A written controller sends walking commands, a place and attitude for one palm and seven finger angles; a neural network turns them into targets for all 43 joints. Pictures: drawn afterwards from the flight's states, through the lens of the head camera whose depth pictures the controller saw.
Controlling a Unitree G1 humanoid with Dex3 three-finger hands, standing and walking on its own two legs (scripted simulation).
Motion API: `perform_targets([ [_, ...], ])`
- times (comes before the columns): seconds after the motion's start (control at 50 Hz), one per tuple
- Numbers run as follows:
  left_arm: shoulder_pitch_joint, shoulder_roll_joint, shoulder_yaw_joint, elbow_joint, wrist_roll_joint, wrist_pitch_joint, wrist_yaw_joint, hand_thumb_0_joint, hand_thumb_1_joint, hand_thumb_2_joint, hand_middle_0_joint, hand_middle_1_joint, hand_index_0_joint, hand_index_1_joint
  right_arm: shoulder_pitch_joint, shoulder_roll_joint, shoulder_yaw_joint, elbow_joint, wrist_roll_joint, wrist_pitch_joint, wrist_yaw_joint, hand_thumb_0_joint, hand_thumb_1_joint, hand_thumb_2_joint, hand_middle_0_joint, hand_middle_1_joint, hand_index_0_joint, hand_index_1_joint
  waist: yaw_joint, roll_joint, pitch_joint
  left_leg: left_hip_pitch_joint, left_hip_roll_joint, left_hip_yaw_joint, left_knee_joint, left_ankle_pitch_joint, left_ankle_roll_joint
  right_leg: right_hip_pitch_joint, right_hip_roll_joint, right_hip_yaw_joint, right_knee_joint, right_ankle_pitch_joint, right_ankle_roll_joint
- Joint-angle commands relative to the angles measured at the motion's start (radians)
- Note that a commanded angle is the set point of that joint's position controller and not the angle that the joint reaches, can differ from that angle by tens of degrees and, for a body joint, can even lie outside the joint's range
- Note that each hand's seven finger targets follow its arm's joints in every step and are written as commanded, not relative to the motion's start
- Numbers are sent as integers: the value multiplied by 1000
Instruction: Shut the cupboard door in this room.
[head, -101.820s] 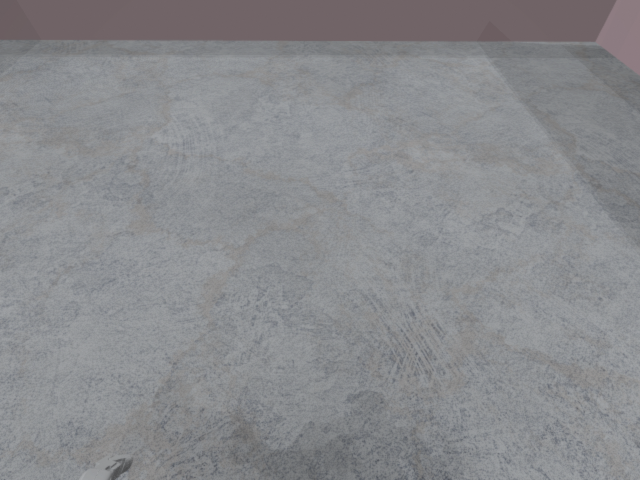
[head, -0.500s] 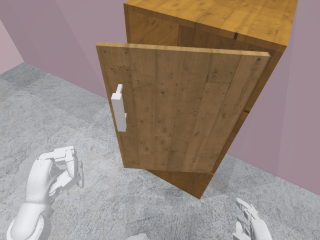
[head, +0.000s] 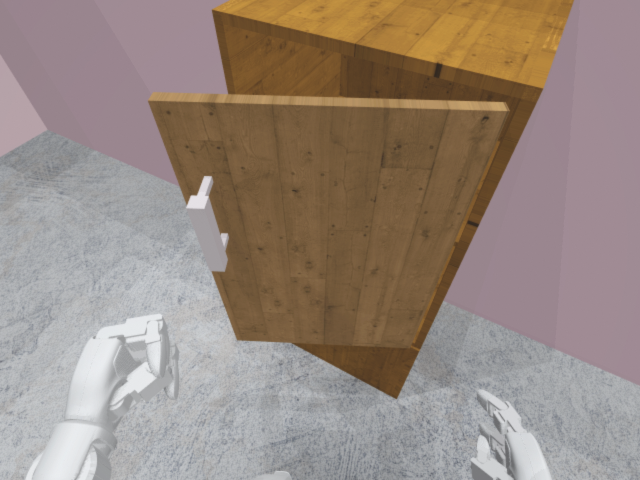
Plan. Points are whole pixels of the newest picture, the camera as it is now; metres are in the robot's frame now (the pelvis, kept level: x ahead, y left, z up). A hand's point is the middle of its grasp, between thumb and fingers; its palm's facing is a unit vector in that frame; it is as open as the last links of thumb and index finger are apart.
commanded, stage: bring the fist close to the handle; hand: left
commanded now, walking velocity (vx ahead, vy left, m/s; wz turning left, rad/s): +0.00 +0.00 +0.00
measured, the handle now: (212, 225) +0.42 +0.18 +0.08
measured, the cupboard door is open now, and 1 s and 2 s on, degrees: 26 26 23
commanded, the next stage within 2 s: push the door shut along its arc in 1.34 s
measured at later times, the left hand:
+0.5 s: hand (178, 322) +0.27 +0.19 +0.08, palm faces +0.03 -1.00 -0.03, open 3.1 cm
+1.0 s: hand (215, 294) +0.31 +0.15 +0.08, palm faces -0.01 -1.00 +0.00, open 3.1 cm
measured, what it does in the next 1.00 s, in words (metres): stands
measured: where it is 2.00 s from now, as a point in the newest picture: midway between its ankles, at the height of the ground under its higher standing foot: outside the picture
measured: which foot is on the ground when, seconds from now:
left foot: down 0.00-1.00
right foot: down 0.00-1.00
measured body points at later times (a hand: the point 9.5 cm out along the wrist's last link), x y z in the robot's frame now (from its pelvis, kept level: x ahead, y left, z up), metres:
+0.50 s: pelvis +0.00 +0.00 +0.00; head +0.04 -0.01 +0.45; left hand +0.27 +0.24 +0.08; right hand +0.16 -0.25 -0.08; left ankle +0.02 +0.08 -0.69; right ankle -0.01 -0.09 -0.69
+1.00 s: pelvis +0.00 +0.02 +0.00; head +0.03 +0.01 +0.45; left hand +0.31 +0.21 +0.08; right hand +0.16 -0.22 -0.08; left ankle +0.02 +0.09 -0.69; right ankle -0.01 -0.09 -0.69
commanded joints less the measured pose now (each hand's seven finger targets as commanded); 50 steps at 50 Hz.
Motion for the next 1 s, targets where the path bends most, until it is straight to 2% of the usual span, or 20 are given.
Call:
perform_targets([
  [0.0, -184, 170, 160, -206, -27, -128, 27, 0, 900, 900, -1300, -1500, -1300, -1500, -65, -116, -48, -133, 1, -49, -13, 0, -900, -900, 200, 300, 200, 300, -15, -21, -138, 73, 16, -55, -104, 206, -24, 65, -28, 109, -143, 230, 30],
  [0.1, -189, 128, 100, -114, -32, -106, -30, 0, 900, 900, -1300, -1500, -1300, -1500, -59, -126, -52, -125, 12, -45, -10, 0, -900, -900, 200, 300, 200, 300, -26, 2, -165, 68, 13, -49, -88, 212, -22, 86, -47, 147, -160, 274, 49],
  [0.14, -214, 147, 105, -94, -38, -78, -56, 0, 900, 900, -1300, -1500, -1300, -1500, -50, -135, -53, -124, 16, -42, -16, 0, -900, -900, 200, 300, 200, 300, -27, -5, -183, 72, 14, -49, -90, 222, -20, 104, -52, 152, -168, 300, 57],
  [0.16, -212, 154, 111, -75, -41, -64, -62, 0, 900, 900, -1300, -1500, -1300, -1500, -46, -140, -54, -125, 16, -39, -18, 0, -900, -900, 200, 300, 200, 300, -32, -62, -183, 62, 17, -55, -79, 228, -16, 112, -59, 170, -172, 329, 77],
  [0.18, -240, 163, 116, -81, -40, -58, -66, 0, 900, 900, -1300, -1500, -1300, -1500, -50, -139, -55, -127, 16, -36, -21, 0, -900, -900, 200, 300, 200, 300, -29, -62, -194, 55, 16, -51, -82, 227, -17, 127, -65, 175, -174, 337, 79],
  [0.26, -300, 215, 191, -86, -46, -74, -30, 0, 900, 900, -1300, -1500, -1300, -1500, -60, -135, -54, -125, 10, -29, -24, 0, -900, -900, 200, 300, 200, 300, -9, -72, -193, 56, 16, -51, -94, 229, -21, 142, -64, 173, -170, 335, 73],
  [0.32, -314, 177, 173, -80, -34, -102, 2, 0, 900, 900, -1300, -1500, -1300, -1500, -66, -121, -53, -124, 9, -26, -16, 0, -900, -900, 200, 300, 200, 300, -3, -20, -197, 80, 14, -43, -114, 241, -25, 134, -54, 147, -154, 336, 54],
  [0.36, -293, 184, 173, -47, -23, -105, 13, 0, 900, 900, -1300, -1500, -1300, -1500, -62, -129, -57, -119, 8, -22, -12, 0, -900, -900, 200, 300, 200, 300, -4, -35, -188, 86, 17, -43, -113, 249, -21, 119, -47, 140, -149, 343, 55],
  [0.42, -309, 125, 96, -32, -9, -97, 7, 0, 900, 900, -1300, -1500, -1300, -1500, -59, -129, -58, -121, 12, -19, -5, 0, -900, -900, 200, 300, 200, 300, -16, 15, -169, 115, 17, -42, -132, 245, -22, 82, -35, 106, -144, 312, 41],
  [0.46, -314, 117, 74, -29, -4, -86, 3, 0, 900, 900, -1300, -1500, -1300, -1500, -51, -138, -63, -121, 12, -18, -6, 0, -900, -900, 200, 300, 200, 300, -25, -36, -178, 127, 22, -49, -131, 255, -16, 83, -31, 100, -148, 316, 42],
  [0.52, -350, 81, 30, -75, 2, -84, 14, 0, 900, 900, -1300, -1500, -1300, -1500, -56, -133, -64, -130, 13, -18, -6, 0, -900, -900, 200, 300, 200, 300, -25, -10, -203, 162, 23, -54, -151, 262, -19, 73, -25, 72, -137, 305, 33],
  [0.62, -444, 84, 40, -58, 31, -102, 77, 0, 900, 900, -1300, -1500, -1300, -1500, -68, -126, -58, -112, 5, -12, -4, 0, -900, -900, 200, 300, 200, 300, -29, -21, -182, 166, 27, -64, -162, 234, -24, 38, -20, 58, -127, 254, 24],
  [0.66, -464, 118, 67, -31, 44, -103, 99, 0, 900, 900, -1300, -1500, -1300, -1500, -64, -131, -60, -102, 2, -5, -2, 0, -900, -900, 200, 300, 200, 300, -25, -36, -190, 160, 29, -66, -160, 229, -23, 40, -18, 62, -126, 243, 23],
  [0.74, -513, 42, -20, -11, 64, -91, 107, 0, 900, 900, -1300, -1500, -1300, -1500, -72, -123, -55, -105, 5, 4, 7, 0, -900, -900, 200, 300, 200, 300, -35, 24, -201, 199, 34, -78, -175, 228, -32, 18, -19, 47, -122, 231, 18],
  [0.76, -536, 70, -1, 0, 69, -86, 111, 0, 900, 900, -1300, -1500, -1300, -1500, -65, -129, -59, -98, 6, 7, 6, 0, -900, -900, 200, 300, 200, 300, -37, 1, -211, 198, 39, -83, -174, 235, -32, 22, -17, 48, -120, 230, 17],
  [0.8, -562, 23, -48, 10, 74, -74, 113, 0, 900, 900, -1300, -1500, -1300, -1500, -66, -123, -57, -100, 7, 9, 8, 0, -900, -900, 200, 300, 200, 300, -43, 10, -206, 216, 40, -89, -182, 231, -35, 14, -18, 42, -125, 226, 18],
  [0.86, -587, 43, -30, 46, 77, -63, 124, 0, 900, 900, -1300, -1500, -1300, -1500, -60, -132, -59, -96, 5, 18, 6, 0, -900, -900, 200, 300, 200, 300, -41, -46, -215, 210, 38, -87, -182, 247, -32, 35, -17, 44, -129, 246, 19],
  [0.9, -596, 14, -48, 42, 81, -62, 135, 0, 900, 900, -1300, -1500, -1300, -1500, -67, -123, -57, -102, 4, 22, 10, 0, -900, -900, 200, 300, 200, 300, -32, -34, -225, 224, 38, -83, -188, 263, -36, 41, -19, 39, -126, 256, 18],
  [0.96, -584, 63, 8, 90, 88, -62, 158, 0, 900, 900, -1300, -1500, -1300, -1500, -65, -128, -57, -97, 2, 36, 12, 0, -900, -900, 200, 300, 200, 300, -21, -55, -203, 206, 38, -79, -193, 259, -36, 52, -17, 44, -134, 257, 16],
  [0.98, -611, 47, -9, 78, 94, -67, 162, 0, 900, 900, -1300, -1500, -1300, -1500, -75, -122, -55, -100, 3, 40, 15, 0, -900, -900, 200, 300, 200, 300, -21, -25, -202, 210, 38, -77, -199, 252, -39, 46, -19, 43, -131, 247, 15],
])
